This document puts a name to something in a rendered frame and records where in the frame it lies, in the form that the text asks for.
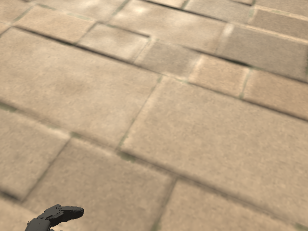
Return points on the robot left hand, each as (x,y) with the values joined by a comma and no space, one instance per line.
(53,216)

